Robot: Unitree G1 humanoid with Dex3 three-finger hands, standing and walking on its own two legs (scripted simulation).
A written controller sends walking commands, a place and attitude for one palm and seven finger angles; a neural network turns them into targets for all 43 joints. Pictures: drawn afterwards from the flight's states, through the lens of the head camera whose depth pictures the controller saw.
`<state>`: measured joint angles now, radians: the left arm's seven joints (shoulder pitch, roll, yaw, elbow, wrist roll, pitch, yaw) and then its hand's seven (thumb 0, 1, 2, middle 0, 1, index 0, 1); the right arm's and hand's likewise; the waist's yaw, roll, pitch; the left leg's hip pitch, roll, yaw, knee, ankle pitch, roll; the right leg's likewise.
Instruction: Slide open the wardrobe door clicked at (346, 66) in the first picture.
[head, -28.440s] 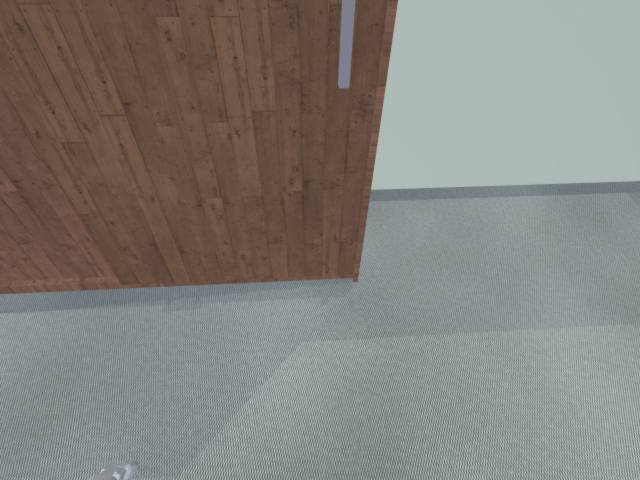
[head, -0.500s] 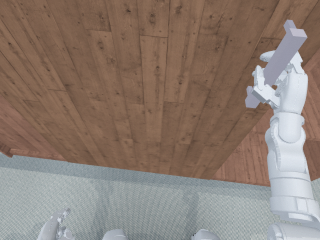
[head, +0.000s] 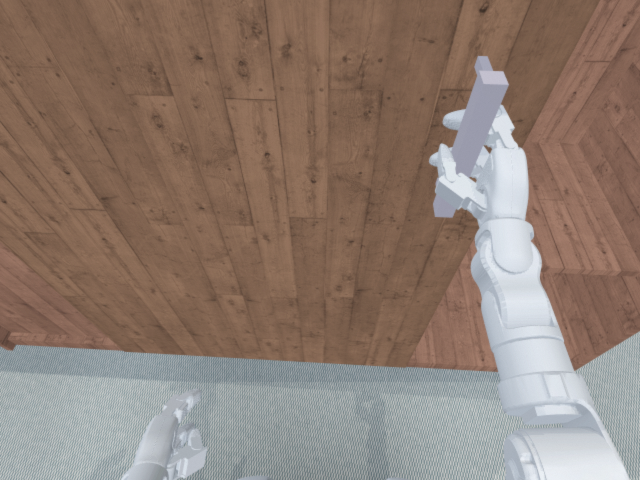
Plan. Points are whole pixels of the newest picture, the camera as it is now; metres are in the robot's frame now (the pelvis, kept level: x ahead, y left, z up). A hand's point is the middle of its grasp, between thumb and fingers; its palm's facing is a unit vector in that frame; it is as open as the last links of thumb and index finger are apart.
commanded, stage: stop walking and hold the door there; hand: right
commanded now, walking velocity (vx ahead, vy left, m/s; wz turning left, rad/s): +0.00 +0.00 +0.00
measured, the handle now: (460, 144) +0.46 -0.15 +0.17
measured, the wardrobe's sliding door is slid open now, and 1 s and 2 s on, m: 0.46 0.46 0.46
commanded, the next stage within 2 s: loosen the grip on the handle in 0.18 s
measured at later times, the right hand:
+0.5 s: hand (455, 174) +0.41 -0.14 +0.16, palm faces +0.16 +0.99 -0.04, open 8.4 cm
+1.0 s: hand (447, 178) +0.42 -0.13 +0.15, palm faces +0.08 +1.00 -0.05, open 14.6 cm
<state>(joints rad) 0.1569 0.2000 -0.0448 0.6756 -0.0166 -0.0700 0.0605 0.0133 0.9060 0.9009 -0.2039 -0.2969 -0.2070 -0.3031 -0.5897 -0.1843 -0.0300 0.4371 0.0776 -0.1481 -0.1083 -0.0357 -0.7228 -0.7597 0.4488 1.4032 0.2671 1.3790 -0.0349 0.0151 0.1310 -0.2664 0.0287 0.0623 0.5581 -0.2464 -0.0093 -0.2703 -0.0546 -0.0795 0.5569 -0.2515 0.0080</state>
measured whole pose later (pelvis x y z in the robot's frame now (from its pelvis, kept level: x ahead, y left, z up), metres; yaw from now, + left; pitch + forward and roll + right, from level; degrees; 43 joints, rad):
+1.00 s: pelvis +0.00 +0.00 +0.00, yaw +1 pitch +2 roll +0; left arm 0.29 0.24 -0.01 0.71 -0.03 -0.14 0.03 0.02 0.91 0.90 -0.20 -0.30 -0.21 -0.30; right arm -0.57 -0.21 -0.13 0.64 0.08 -0.28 -0.06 -0.02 0.55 -0.20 0.41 1.24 0.27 1.17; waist 0.03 0.00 -0.03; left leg -0.36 0.02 0.04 0.57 -0.25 0.00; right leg -0.36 -0.05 -0.07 0.57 -0.25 0.00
